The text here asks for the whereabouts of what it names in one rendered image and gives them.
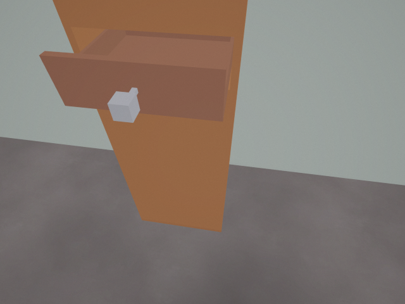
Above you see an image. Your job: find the cabinet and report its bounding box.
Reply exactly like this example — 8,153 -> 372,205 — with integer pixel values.
53,0 -> 248,232

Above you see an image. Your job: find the handle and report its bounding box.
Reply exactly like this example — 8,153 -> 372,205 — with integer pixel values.
108,87 -> 140,123

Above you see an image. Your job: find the drawer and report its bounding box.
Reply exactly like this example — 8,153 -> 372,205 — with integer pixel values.
39,29 -> 234,122

